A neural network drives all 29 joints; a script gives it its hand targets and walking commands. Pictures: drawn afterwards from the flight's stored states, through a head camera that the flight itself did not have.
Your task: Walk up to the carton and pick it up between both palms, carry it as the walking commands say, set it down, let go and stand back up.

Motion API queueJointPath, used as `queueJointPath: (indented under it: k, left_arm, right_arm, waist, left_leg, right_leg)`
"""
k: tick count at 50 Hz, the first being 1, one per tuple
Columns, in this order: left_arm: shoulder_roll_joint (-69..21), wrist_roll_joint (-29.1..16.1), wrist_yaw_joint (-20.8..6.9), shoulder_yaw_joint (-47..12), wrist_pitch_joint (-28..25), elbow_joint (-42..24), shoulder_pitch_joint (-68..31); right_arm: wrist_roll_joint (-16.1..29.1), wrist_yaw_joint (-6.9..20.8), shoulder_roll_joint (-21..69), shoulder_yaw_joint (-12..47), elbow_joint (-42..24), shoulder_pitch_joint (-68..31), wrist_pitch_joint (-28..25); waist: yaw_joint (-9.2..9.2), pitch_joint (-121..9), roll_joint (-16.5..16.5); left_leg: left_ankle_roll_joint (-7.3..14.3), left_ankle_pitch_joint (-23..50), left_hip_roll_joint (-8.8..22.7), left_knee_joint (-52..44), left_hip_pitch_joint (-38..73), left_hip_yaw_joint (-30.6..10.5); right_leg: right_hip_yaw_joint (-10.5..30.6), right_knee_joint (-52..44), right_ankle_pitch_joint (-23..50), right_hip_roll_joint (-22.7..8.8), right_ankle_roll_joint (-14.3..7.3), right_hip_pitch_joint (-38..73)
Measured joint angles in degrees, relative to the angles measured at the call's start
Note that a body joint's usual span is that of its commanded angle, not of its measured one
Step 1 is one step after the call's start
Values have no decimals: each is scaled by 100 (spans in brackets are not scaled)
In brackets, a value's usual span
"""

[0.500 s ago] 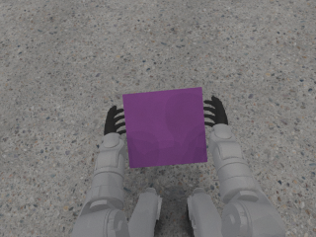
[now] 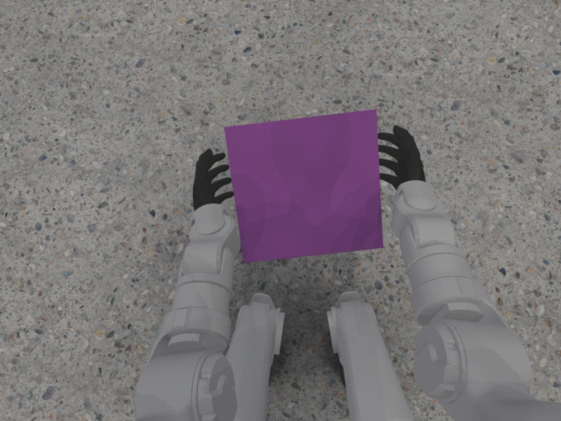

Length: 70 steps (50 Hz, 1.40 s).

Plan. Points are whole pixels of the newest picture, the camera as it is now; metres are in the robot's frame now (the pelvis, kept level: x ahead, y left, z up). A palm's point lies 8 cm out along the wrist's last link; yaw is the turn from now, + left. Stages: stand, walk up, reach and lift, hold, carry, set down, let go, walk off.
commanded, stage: set down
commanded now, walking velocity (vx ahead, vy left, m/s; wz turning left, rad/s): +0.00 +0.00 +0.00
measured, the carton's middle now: (301, 179) +0.48 +0.00 -0.21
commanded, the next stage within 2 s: none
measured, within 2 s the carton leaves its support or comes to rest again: neither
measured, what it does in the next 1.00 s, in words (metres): lowers itself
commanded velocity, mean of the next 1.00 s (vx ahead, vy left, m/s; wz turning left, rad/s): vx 0.00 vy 0.00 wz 0.00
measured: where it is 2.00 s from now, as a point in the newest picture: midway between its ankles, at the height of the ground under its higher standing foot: (305, 366)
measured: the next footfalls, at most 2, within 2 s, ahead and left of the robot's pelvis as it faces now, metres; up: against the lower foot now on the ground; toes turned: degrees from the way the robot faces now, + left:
none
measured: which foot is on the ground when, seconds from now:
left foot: down 0.00-1.00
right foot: down 0.00-1.00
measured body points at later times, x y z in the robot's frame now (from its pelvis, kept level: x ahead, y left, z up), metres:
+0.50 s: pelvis -0.02 -0.03 -0.07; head +0.26 -0.06 +0.28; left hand +0.46 +0.13 -0.18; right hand +0.48 -0.17 -0.19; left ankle +0.07 +0.10 -0.55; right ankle +0.08 -0.13 -0.55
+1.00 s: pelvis -0.03 -0.01 -0.14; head +0.29 -0.01 +0.17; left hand +0.48 +0.13 -0.27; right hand +0.50 -0.17 -0.27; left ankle +0.07 +0.11 -0.55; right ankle +0.08 -0.13 -0.55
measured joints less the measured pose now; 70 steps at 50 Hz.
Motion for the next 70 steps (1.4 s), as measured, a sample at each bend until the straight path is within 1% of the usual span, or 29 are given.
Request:
queueJointPath:
  k: [3, 6, 10, 14, 16, 20, 22, 28, 31, 33, 35, 37, 40, 41, 43, 45, 47, 50, 53, 56, 59, 63, 64, 65, 68, 70]
  left_arm:
    - [133, -19, -92, -10, 61, 130, -251]
    - [192, 4, -130, 39, 133, 235, -514]
    - [272, 12, -211, 249, 185, 394, -892]
    - [374, 27, -146, 378, 253, 460, -1176]
    - [408, 19, -177, 449, 290, 495, -1299]
    - [466, 34, -292, 493, 301, 639, -1501]
    - [480, 78, -394, 529, 282, 721, -1548]
    - [639, 122, -749, 510, 306, 809, -1579]
    - [684, 129, -812, 502, 239, 842, -1611]
    - [717, 2, -772, 440, 231, 767, -1607]
    - [737, -162, -636, 341, 217, 688, -1625]
    - [754, -297, -416, 233, 212, 590, -1673]
    - [772, -414, 13, 85, 184, 564, -1856]
    - [777, -429, 52, 63, 196, 574, -1944]
    - [782, -388, 39, 63, 209, 662, -2141]
    - [796, -308, -76, 97, 250, 743, -2337]
    - [823, -239, -174, 91, 317, 807, -2521]
    - [805, -105, -231, 139, 362, 901, -2746]
    - [788, -6, -257, 304, 386, 959, -2897]
    - [825, 1, -296, 454, 417, 936, -2952]
    - [931, -191, -245, 438, 410, 845, -2927]
    - [1020, -397, -60, 203, 346, 832, -2970]
    - [1025, -451, 37, 147, 309, 780, -2985]
    - [1048, -529, 56, 107, 288, 673, -3003]
    - [1152, -656, 14, 55, 212, 635, -3168]
    - [1219, -664, -34, 92, 219, 754, -3288]
  right_arm:
    - [-12, -35, -66, -15, 53, -236, 104]
    - [17, -59, -178, -7, 138, -515, 224]
    - [-102, -121, -235, -77, 284, -927, 331]
    - [-248, -207, -182, -67, 236, -1166, 454]
    - [-311, -263, -160, -88, 226, -1221, 474]
    - [-288, -402, -183, 1, 80, -1199, 582]
    - [-285, -449, -187, -13, 59, -1202, 626]
    - [-293, -455, -254, 102, 175, -1284, 655]
    - [-274, -452, -286, 119, 234, -1368, 603]
    - [-237, -451, -316, 163, 270, -1452, 572]
    - [-167, -463, -358, 237, 255, -1524, 548]
    - [-110, -456, -375, 236, 252, -1632, 512]
    - [-68, -408, -408, 164, 308, -1813, 411]
    - [-48, -406, -437, 109, 344, -1876, 385]
    - [-8, -365, -527, 26, 386, -1973, 367]
    - [24, -301, -645, -26, 430, -2096, 402]
    - [44, -214, -786, -21, 475, -2218, 454]
    - [119, -85, -1017, 113, 487, -2412, 598]
    - [59, 47, -1130, 56, 725, -2727, 646]
    - [-90, 157, -1120, 43, 810, -2885, 668]
    - [-215, 204, -1024, 61, 784, -2886, 589]
    - [-56, 165, -1028, 199, 571, -2775, 569]
    - [38, 178, -1058, 249, 481, -2771, 559]
    - [149, 190, -1090, 297, 361, -2788, 561]
    - [384, 136, -1202, 447, 257, -2997, 602]
    - [444, 92, -1259, 545, 343, -3163, 637]
  waist:
    - [1, 122, -5]
    - [62, 233, 25]
    - [119, 377, 111]
    - [108, 431, 158]
    - [112, 438, 149]
    - [153, 448, 104]
    - [190, 433, 91]
    - [272, 420, 44]
    - [306, 489, 32]
    - [289, 562, 43]
    - [262, 639, 53]
    - [199, 742, 42]
    - [69, 876, 33]
    - [39, 923, 27]
    - [4, 1000, 20]
    - [-11, 1087, 43]
    - [0, 1157, 68]
    - [64, 1248, 135]
    - [106, 1330, 189]
    - [90, 1358, 164]
    - [-29, 1391, 132]
    - [-103, 1628, 101]
    - [-104, 1757, 108]
    - [-94, 1899, 123]
    - [-40, 2276, 209]
    - [-4, 2380, 284]
  left_leg:
    - [-62, -9, -12, 208, -198, -22]
    - [-122, -23, -15, 417, -395, -36]
    - [-188, -55, -22, 671, -631, -27]
    - [-249, -112, -10, 893, -878, -8]
    - [-279, -152, 6, 987, -978, 4]
    - [-316, -243, 31, 1164, -1145, 23]
    - [-319, -295, 42, 1253, -1221, 35]
    - [-334, -424, 56, 1517, -1476, 43]
    - [-338, -431, 36, 1616, -1625, 30]
    - [-338, -409, -2, 1681, -1746, 14]
    - [-335, -384, -42, 1771, -1880, -6]
    - [-335, -365, -81, 1878, -2000, -10]
    - [-329, -326, -140, 2049, -2197, -18]
    - [-322, -314, -152, 2108, -2257, -17]
    - [-302, -301, -165, 2233, -2374, -10]
    - [-273, -294, -172, 2354, -2476, 3]
    - [-242, -292, -166, 2456, -2574, 34]
    - [-193, -301, -154, 2593, -2698, 91]
    - [-164, -327, -148, 2681, -2790, 167]
    - [-176, -364, -152, 2732, -2904, 222]
    - [-243, -400, -210, 2786, -3029, 201]
    - [-348, -477, -266, 2930, -3072, 102]
    - [-370, -499, -274, 2977, -3036, 81]
    - [-389, -518, -280, 3024, -2988, 66]
    - [-429, -541, -277, 3170, -2866, 47]
    - [-447, -547, -267, 3270, -2868, 62]
  right_leg:
    - [-43, 233, -10, 14, -27, -212]
    - [-78, 467, -18, 38, -65, -430]
    - [-96, 776, -47, 64, -104, -705]
    - [-105, 1052, -87, 105, -142, -1001]
    - [-105, 1170, -113, 132, -163, -1130]
    - [-111, 1383, -178, 176, -199, -1340]
    - [-110, 1479, -217, 197, -207, -1431]
    - [-132, 1727, -321, 234, -212, -1693]
    - [-152, 1803, -332, 224, -197, -1823]
    - [-173, 1855, -330, 194, -185, -1919]
    - [-199, 1923, -329, 163, -165, -2022]
    - [-212, 2017, -332, 136, -140, -2115]
    - [-234, 2160, -324, 98, -100, -2267]
    - [-238, 2206, -318, 94, -83, -2313]
    - [-244, 2302, -309, 95, -46, -2406]
    - [-243, 2391, -304, 102, -5, -2483]
    - [-223, 2470, -298, 121, 35, -2566]
    - [-183, 2588, -307, 148, 93, -2676]
    - [-120, 2703, -340, 164, 114, -2777]
    - [-74, 2812, -384, 168, 111, -2921]
    - [-104, 2925, -450, 115, 53, -3060]
    - [-223, 3092, -537, 65, -42, -3116]
    - [-251, 3140, -557, 60, -62, -3084]
    - [-273, 3189, -571, 58, -80, -3042]
    - [-311, 3338, -572, 78, -109, -2943]
    - [-310, 3445, -553, 102, -109, -2966]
